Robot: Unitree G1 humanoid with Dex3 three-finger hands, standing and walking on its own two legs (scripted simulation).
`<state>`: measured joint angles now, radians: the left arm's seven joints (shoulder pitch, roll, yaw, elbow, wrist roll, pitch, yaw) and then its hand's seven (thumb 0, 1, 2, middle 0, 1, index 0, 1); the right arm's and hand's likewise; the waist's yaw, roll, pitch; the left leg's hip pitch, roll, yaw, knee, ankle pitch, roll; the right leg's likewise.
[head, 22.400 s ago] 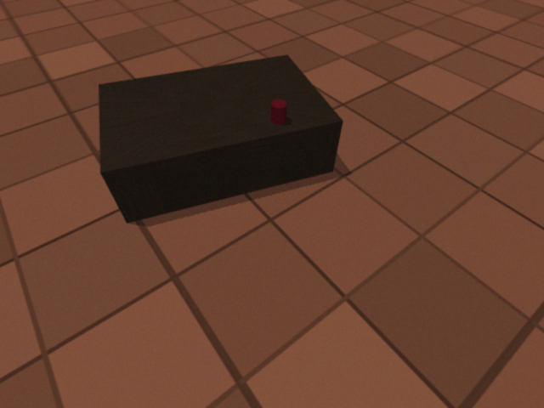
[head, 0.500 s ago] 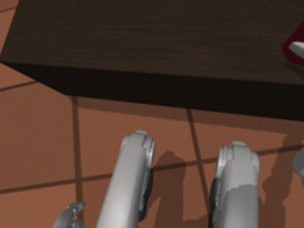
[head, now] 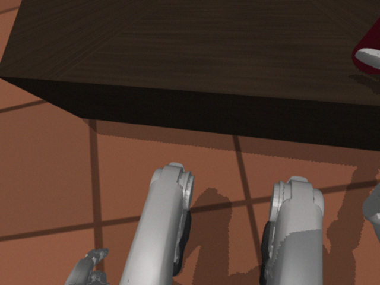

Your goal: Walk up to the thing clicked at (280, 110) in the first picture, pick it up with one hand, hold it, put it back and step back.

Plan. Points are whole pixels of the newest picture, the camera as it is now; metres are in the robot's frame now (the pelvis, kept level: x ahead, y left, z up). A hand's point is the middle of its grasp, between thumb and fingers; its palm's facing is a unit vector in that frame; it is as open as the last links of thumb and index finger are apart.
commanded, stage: withdraw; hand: right
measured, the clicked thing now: out of the picture +0.55 -0.27 +0.00
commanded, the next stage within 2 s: rise in 0.26 s
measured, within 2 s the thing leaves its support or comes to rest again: neither
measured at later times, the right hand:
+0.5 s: hand out of the picture +0.52 -0.35 +0.12, palm faces +0.32 +0.92 -0.23, open 16.7 cm
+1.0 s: hand out of the picture +0.39 -0.33 +0.22, palm faces +0.30 +0.89 -0.36, open 17.2 cm
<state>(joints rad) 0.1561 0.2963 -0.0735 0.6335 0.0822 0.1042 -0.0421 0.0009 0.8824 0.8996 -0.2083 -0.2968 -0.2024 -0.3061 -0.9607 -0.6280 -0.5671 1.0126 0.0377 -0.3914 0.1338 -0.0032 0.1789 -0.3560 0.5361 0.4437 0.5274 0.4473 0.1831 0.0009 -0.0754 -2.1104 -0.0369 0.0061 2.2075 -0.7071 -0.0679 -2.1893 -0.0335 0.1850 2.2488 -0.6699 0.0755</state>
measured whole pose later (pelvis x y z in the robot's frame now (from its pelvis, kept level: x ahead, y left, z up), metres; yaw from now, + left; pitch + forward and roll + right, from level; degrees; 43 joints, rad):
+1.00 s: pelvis +0.05 -0.02 +0.29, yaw -4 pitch +21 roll +5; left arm 0.30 0.26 -0.01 0.58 -0.05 0.15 0.02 0.00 0.90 0.89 -0.20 -0.29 -0.20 -0.29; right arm -0.34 -0.46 -0.30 0.78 -0.02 0.00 -0.08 0.00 0.49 -0.08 0.06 0.06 0.06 0.07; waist 0.11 -0.01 -0.11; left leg -1.01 0.00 0.01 1.14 -0.49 -0.05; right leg -1.09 -0.08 0.07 1.23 -0.49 0.03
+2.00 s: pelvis +0.08 +0.00 +0.35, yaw -7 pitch +6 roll +1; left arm 0.27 0.21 -0.01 0.51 -0.03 -0.06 0.15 0.01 0.90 0.90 -0.20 -0.30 -0.20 -0.30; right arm 0.44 -0.19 0.00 0.05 0.03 0.21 -0.14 -0.01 0.56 -0.04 0.06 0.05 0.06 0.05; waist 0.02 -0.02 -0.07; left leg -0.56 0.02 0.01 0.91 -0.47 -0.03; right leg -0.61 -0.07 0.04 0.93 -0.43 0.05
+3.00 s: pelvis +0.08 -0.01 +0.34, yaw -6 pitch +8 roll +2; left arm 0.26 0.21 -0.01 0.51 -0.01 -0.10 0.16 0.01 0.90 0.90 -0.20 -0.30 -0.20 -0.30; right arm 0.45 -0.19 0.00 -0.02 0.02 0.27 -0.15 -0.01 0.57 -0.04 0.05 0.05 0.06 0.05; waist 0.01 -0.03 -0.09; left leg -0.58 0.03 0.01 0.93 -0.49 -0.04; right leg -0.64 -0.06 0.04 0.97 -0.47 0.04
